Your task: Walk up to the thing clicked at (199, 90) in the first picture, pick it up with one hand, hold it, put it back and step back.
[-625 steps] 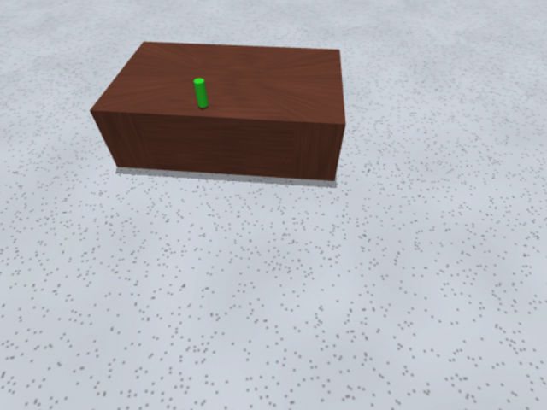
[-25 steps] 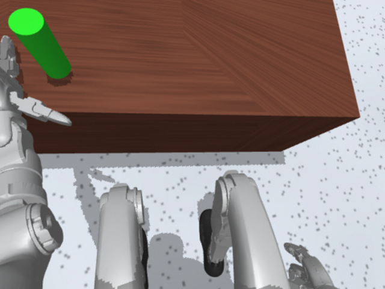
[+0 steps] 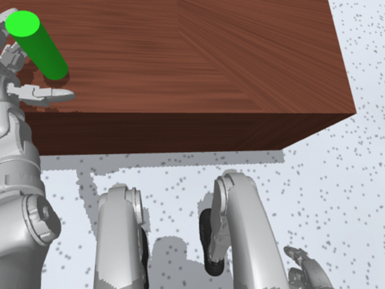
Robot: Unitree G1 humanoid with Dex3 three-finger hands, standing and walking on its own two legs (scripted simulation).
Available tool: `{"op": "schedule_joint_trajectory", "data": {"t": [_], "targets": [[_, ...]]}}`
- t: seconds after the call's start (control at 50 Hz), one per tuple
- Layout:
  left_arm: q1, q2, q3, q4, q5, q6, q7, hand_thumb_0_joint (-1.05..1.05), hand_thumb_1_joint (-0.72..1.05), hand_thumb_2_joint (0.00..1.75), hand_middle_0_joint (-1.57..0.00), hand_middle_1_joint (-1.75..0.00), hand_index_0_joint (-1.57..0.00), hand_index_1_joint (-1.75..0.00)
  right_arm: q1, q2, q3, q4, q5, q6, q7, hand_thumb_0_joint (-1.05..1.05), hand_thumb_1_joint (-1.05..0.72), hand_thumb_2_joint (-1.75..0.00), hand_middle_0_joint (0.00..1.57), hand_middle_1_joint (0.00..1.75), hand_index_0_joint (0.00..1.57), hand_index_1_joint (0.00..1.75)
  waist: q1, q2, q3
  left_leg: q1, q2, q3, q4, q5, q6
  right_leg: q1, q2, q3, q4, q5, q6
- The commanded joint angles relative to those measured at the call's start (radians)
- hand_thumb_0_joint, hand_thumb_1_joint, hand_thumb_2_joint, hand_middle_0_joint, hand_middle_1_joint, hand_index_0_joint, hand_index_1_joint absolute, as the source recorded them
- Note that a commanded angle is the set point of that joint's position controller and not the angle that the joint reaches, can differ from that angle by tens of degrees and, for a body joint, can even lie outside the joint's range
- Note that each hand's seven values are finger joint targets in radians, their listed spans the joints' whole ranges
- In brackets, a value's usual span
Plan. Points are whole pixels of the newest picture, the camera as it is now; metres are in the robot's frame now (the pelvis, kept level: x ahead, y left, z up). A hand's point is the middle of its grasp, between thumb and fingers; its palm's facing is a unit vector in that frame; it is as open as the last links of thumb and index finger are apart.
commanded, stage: close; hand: left
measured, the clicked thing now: (41, 49) +0.56 +0.24 +0.01
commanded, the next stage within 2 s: settle in 0.42 s
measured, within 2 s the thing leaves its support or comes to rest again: leaves its support in 0.80 s
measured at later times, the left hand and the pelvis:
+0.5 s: hand (32, 57) +0.53 +0.25 +0.02, palm faces +0.22 -0.98 +0.01, open 8.3 cm; pelvis +0.00 +0.00 +0.00, yaw +0 degrees
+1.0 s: hand (11, 37) +0.53 +0.25 +0.07, palm faces +0.23 -0.97 -0.03, open 8.8 cm; pelvis +0.00 +0.00 +0.03, yaw +0 degrees
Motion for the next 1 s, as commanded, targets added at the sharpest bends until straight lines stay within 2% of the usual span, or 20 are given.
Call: {"op": "schedule_joint_trajectory", "data": {"t": [0.0, 0.06, 0.16, 0.18, 0.22, 0.26, 0.34, 0.44, 0.46, 0.5, 0.52, 0.56, 0.62, 0.72, 0.8, 0.86, 0.88, 0.92, 0.96, 0.98], "targets": [[-0.379, 0.266, 0.028, -0.21, -0.007, -0.069, 0.013, 0.0, -0.19, 0.4, -0.72, -0.58, -0.73, -0.57, 0.186, -0.206, -0.074, -0.035, -0.002, -0.009, -0.022, 0.0, -0.91, -0.89, 0.2, 0.3, 0.2, 0.3, -0.001, 0.18, -0.674, 0.424, -0.015, 0.01, -0.286, 0.158, 0.011, 0.404, 0.034, 0.01, -0.216, 0.132, -0.028], [-0.345, 0.222, -0.001, -0.147, 0.007, -0.061, 0.019, 0.0, -0.12, 0.46, -0.79, -0.66, -0.81, -0.64, 0.184, -0.202, -0.073, -0.03, -0.003, -0.006, -0.02, 0.0, -0.91, -0.89, 0.2, 0.3, 0.2, 0.3, -0.013, 0.18, -0.621, 0.421, -0.01, 0.0, -0.306, 0.116, 0.011, 0.375, 0.033, 0.004, -0.22, 0.1, -0.026], [-0.397, 0.282, 0.03, -0.189, 0.013, -0.064, 0.031, 0.0, -0.01, 0.59, -0.92, -0.79, -0.93, -0.77, 0.196, -0.211, -0.075, -0.043, -0.001, 0.002, -0.019, 0.0, -0.9, -0.89, 0.2, 0.3, 0.2, 0.3, -0.006, 0.185, -0.65, 0.429, -0.01, -0.004, -0.308, 0.123, 0.011, 0.376, 0.034, 0.002, -0.218, 0.108, -0.028], [-0.386, 0.241, 0.001, -0.163, 0.011, -0.059, 0.029, 0.0, 0.04, 0.61, -0.94, -0.82, -0.96, -0.8, 0.192, -0.205, -0.068, -0.039, -0.003, 0.003, -0.017, 0.0, -0.9, -0.89, 0.2, 0.3, 0.2, 0.3, -0.019, 0.196, -0.631, 0.433, -0.009, -0.007, -0.312, 0.12, 0.01, 0.372, 0.032, 0.001, -0.216, 0.107, -0.028], [-0.392, 0.236, -0.004, -0.136, 0.011, -0.057, 0.033, 0.0, 0.1, 0.66, -1.0, -0.87, -1.01, -0.85, 0.19, -0.206, -0.069, -0.035, 0.0, 0.002, -0.018, 0.0, -0.91, -0.89, 0.2, 0.3, 0.2, 0.3, -0.031, 0.165, -0.598, 0.401, -0.009, -0.015, -0.319, 0.069, 0.015, 0.358, 0.032, -0.001, -0.229, 0.067, -0.024], [-0.405, 0.288, 0.02, -0.143, 0.021, -0.062, 0.04, 0.0, 0.14, 0.73, -1.05, -0.92, -1.07, -0.91, 0.2, -0.207, -0.07, -0.03, -0.002, 0.003, -0.019, 0.0, -0.9, -0.89, 0.2, 0.3, 0.2, 0.3, -0.022, 0.158, -0.593, 0.376, -0.01, -0.002, -0.315, 0.045, 0.02, 0.381, 0.034, 0.005, -0.242, 0.047, -0.02], [-0.382, 0.257, 0.009, -0.104, 0.021, -0.058, 0.04, 0.0, 0.22, 0.78, -1.15, -1.01, -1.16, -0.98, 0.201, -0.209, -0.064, -0.036, -0.004, 0.008, -0.016, 0.0, -0.9, -0.89, 0.2, 0.3, 0.2, 0.3, -0.023, 0.172, -0.619, 0.404, -0.01, -0.003, -0.31, 0.101, 0.014, 0.381, 0.033, 0.004, -0.226, 0.09, -0.024], [-0.405, 0.299, 0.032, -0.143, 0.026, -0.07, 0.046, 0.0, 0.27, 1.04, -1.33, -1.25, -1.34, -1.24, 0.208, -0.208, -0.063, -0.031, -0.008, 0.011, -0.014, 0.0, -0.9, -0.89, 0.2, 0.3, 0.2, 0.3, -0.02, 0.168, -0.634, 0.374, -0.012, 0.011, -0.293, 0.121, 0.018, 0.412, 0.036, 0.006, -0.225, 0.11, -0.023], [-0.372, 0.289, 0.039, -0.106, 0.026, -0.067, 0.048, 0.0, 0.3, 1.07, -1.36, -1.28, -1.37, -1.27, 0.209, -0.209, -0.063, -0.032, -0.008, 0.012, -0.013, 0.0, -0.9, -0.89, 0.2, 0.3, 0.2, 0.3, -0.016, 0.164, -0.637, 0.38, -0.012, 0.009, -0.292, 0.135, 0.017, 0.414, 0.037, 0.006, -0.221, 0.121, -0.023], [-0.336, 0.211, -0.003, -0.046, 0.023, -0.059, 0.037, 0.0, 0.32, 1.12, -1.4, -1.34, -1.42, -1.33, 0.207, -0.207, -0.06, -0.033, -0.006, 0.014, -0.009, 0.0, -0.9, -0.89, 0.2, 0.3, 0.2, 0.3, -0.033, 0.158, -0.6, 0.391, -0.01, -0.005, -0.3, 0.137, 0.012, 0.372, 0.035, -0.002, -0.212, 0.118, -0.026], [-0.372, 0.233, -0.002, -0.102, 0.024, -0.068, 0.035, 0.0, 0.39, 1.2, -1.33, -1.39, -1.36, -1.37, 0.208, -0.21, -0.062, -0.028, -0.006, 0.012, -0.01, 0.0, -0.89, -0.9, 0.2, 0.3, 0.2, 0.3, -0.032, 0.171, -0.608, 0.387, -0.008, -0.005, -0.295, 0.14, 0.012, 0.368, 0.036, -0.003, -0.205, 0.121, -0.027], [-0.381, 0.321, 0.043, -0.144, 0.039, -0.067, 0.042, 0.0, 0.43, 1.26, -1.38, -1.44, -1.4, -1.43, 0.213, -0.215, -0.071, -0.033, -0.009, 0.017, -0.012, 0.0, -0.89, -0.9, 0.2, 0.3, 0.2, 0.3, -0.006, 0.185, -0.667, 0.405, -0.01, 0.015, -0.287, 0.164, 0.015, 0.423, 0.037, 0.007, -0.215, 0.139, -0.024], [-0.398, 0.259, 0.0, -0.163, 0.039, -0.051, 0.045, 0.0, 0.39, 1.32, -1.41, -1.5, -1.43, -1.49, 0.217, -0.206, -0.073, -0.044, -0.007, 0.022, -0.011, 0.0, -0.89, -0.9, 0.2, 0.3, 0.2, 0.3, -0.019, 0.189, -0.696, 0.431, -0.009, 0.017, -0.293, 0.173, 0.014, 0.438, 0.039, 0.009, -0.226, 0.152, -0.026], [-0.427, 0.314, 0.032, -0.257, 0.035, -0.034, 0.063, 0.0, 0.37, 1.4, -1.47, -1.58, -1.48, -1.58, 0.221, -0.216, -0.079, -0.055, 0.0, 0.03, -0.018, 0.0, -0.89, -0.9, 0.2, 0.3, 0.2, 0.3, 0.003, 0.226, -0.749, 0.509, -0.006, 0.0, -0.319, 0.223, 0.006, 0.456, 0.035, 0.01, -0.232, 0.185, -0.03], [-0.474, 0.307, 0.019, -0.324, 0.027, -0.023, 0.08, 0.0, 0.3, 1.45, -1.52, -1.66, -1.54, -1.66, 0.22, -0.206, -0.08, -0.066, 0.004, 0.027, -0.025, 0.0, -0.9, -0.9, 0.2, 0.3, 0.2, 0.3, -0.012, 0.214, -0.773, 0.511, -0.008, 0.008, -0.33, 0.223, 0.012, 0.516, 0.037, 0.018, -0.264, 0.196, -0.028], [-0.429, 0.258, -0.028, -0.259, 0.03, 0.002, 0.078, 0.0, 0.26, 1.47, -1.52, -1.68, -1.54, -1.68, 0.219, -0.199, -0.078, -0.046, 0.011, 0.029, -0.028, 0.0, -0.9, -0.9, 0.2, 0.3, 0.2, 0.3, -0.027, 0.206, -0.682, 0.521, -0.002, -0.012, -0.371, 0.158, 0.011, 0.459, 0.036, 0.014, -0.294, 0.133, -0.029], [-0.407, 0.263, -0.022, -0.232, 0.033, 0.011, 0.08, 0.0, 0.25, 1.47, -1.53, -1.68, -1.55, -1.69, 0.216, -0.203, -0.081, -0.051, 0.013, 0.028, -0.03, 0.0, -0.9, -0.9, 0.2, 0.3, 0.2, 0.3, -0.018, 0.198, -0.651, 0.518, -0.002, -0.015, -0.388, 0.13, 0.011, 0.446, 0.034, 0.017, -0.31, 0.111, -0.028], [-0.448, 0.331, 0.015, -0.336, 0.034, 0.012, 0.091, 0.0, 0.24, 1.5, -1.52, -1.69, -1.54, -1.7, 0.228, -0.201, -0.085, -0.053, 0.013, 0.032, -0.034, 0.0, -0.89, -0.9, 0.2, 0.3, 0.2, 0.3, 0.007, 0.234, -0.716, 0.554, -0.002, -0.004, -0.401, 0.165, 0.009, 0.501, 0.035, 0.023, -0.32, 0.143, -0.03], [-0.398, 0.224, -0.044, -0.249, 0.019, 0.035, 0.082, 0.0, 0.22, 1.49, -1.53, -1.71, -1.56, -1.71, 0.218, -0.189, -0.08, -0.06, 0.021, 0.032, -0.033, 0.0, -0.9, -0.9, 0.2, 0.3, 0.2, 0.3, -0.021, 0.191, -0.662, 0.546, -0.004, -0.014, -0.425, 0.13, 0.012, 0.504, 0.036, 0.018, -0.351, 0.115, -0.028], [-0.395, 0.215, -0.046, -0.253, 0.01, 0.039, 0.08, 0.0, 0.2, 1.48, -1.52, -1.69, -1.54, -1.69, 0.213, -0.192, -0.079, -0.06, 0.025, 0.027, -0.034, 0.0, -0.9, -0.9, 0.2, 0.3, 0.2, 0.3, -0.024, 0.167, -0.624, 0.53, -0.003, -0.021, -0.44, 0.103, 0.014, 0.496, 0.037, 0.014, -0.364, 0.094, -0.027]]}}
